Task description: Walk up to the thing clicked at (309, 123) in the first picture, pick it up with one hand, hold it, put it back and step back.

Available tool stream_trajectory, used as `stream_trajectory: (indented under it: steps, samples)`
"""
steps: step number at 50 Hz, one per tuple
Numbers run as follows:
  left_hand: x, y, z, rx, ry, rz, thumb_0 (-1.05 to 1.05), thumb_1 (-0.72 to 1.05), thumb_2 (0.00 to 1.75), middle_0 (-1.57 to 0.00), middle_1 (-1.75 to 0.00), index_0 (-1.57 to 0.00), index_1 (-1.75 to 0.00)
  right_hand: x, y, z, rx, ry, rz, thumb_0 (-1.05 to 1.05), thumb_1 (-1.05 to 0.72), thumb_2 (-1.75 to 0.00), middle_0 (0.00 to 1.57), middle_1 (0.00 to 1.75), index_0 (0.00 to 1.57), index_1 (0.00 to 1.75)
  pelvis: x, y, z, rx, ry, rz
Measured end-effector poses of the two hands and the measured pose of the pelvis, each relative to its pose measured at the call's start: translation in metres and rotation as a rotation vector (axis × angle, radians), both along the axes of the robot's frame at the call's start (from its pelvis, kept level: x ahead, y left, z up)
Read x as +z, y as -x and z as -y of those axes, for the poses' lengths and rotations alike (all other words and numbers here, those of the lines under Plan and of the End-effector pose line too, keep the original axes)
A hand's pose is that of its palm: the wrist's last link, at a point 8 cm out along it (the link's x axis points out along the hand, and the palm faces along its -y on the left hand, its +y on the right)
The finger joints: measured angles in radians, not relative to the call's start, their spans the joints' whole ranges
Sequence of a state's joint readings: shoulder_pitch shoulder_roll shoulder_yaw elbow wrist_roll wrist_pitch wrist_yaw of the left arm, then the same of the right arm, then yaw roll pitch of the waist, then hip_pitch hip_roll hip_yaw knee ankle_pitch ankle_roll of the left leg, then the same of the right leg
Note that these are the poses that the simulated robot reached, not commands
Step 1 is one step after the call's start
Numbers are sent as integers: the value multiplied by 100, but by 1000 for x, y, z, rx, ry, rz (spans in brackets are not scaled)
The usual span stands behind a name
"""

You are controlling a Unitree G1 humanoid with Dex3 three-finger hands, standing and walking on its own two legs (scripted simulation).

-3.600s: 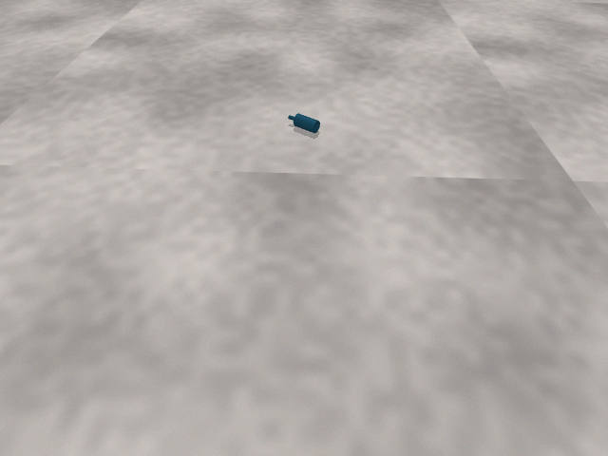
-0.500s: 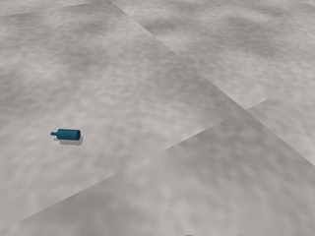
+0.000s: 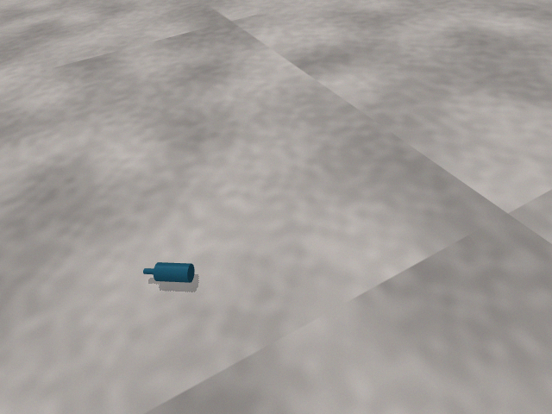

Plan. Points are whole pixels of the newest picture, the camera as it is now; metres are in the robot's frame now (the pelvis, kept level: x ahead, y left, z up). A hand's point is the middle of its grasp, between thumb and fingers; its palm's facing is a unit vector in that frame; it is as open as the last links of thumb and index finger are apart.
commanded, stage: walk up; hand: left
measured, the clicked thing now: (167, 272) +0.86 +0.57 -0.72
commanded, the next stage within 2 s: none
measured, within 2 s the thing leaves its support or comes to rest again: neither
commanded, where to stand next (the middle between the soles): +0.40 +0.35 m, yaw -4 degrees
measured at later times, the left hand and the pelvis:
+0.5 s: hand (49, 395) +0.22 +0.42 -0.13, palm faces -0.07 -0.86 -0.50, open 7.4 cm; pelvis +0.14 +0.14 -0.02, yaw -2 degrees
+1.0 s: hand out of the picture +0.29 +0.64 -0.16, palm faces -0.05 -0.85 -0.53, open 7.4 cm; pelvis +0.24 +0.31 -0.02, yaw -2 degrees
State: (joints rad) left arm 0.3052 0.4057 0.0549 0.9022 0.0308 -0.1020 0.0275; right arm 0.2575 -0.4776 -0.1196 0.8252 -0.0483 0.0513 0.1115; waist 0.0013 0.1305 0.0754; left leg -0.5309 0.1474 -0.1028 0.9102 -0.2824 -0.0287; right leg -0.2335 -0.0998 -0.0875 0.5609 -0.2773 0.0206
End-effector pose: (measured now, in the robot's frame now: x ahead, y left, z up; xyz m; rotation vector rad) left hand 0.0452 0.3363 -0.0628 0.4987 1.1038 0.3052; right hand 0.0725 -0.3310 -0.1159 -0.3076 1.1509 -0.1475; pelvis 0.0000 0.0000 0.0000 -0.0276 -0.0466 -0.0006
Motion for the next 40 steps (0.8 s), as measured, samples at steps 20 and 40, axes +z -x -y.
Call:
stream_trajectory:
  steps: [20, 40]
  samples:
    - [-33, -144, -109, -74, 85, -58, 1, 91, 90, -20, -30, -21, -30, 7, -43, -134, -87, 41, -90, 1, -90, -90, 21, 30, 20, 30, -3, -110, -126, -22, -32, -19]
    - [0, -180, -240, 3, -53, -22, 1, 90, 90, -20, -30, -21, -30, -10, -199, -228, 8, 5, 12, 1, -91, -90, 21, 29, 20, 30, -11, -192, -228, -17, 1, 4]
